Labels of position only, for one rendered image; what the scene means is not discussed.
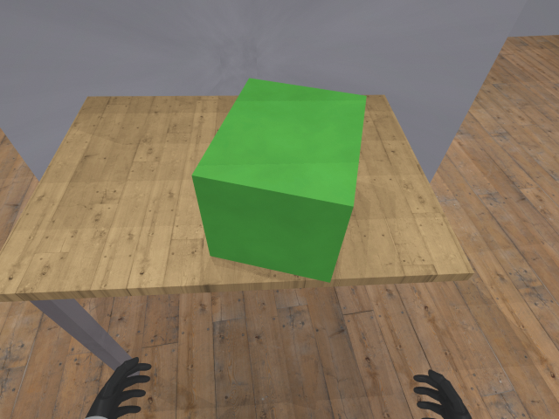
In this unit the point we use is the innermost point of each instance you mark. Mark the left robot hand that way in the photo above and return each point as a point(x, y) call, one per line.
point(112, 394)

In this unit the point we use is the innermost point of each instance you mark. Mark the right robot hand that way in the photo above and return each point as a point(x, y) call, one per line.
point(451, 406)

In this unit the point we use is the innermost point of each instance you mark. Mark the carton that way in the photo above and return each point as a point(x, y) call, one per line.
point(276, 186)

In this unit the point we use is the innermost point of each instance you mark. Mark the table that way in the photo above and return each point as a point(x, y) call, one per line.
point(116, 214)

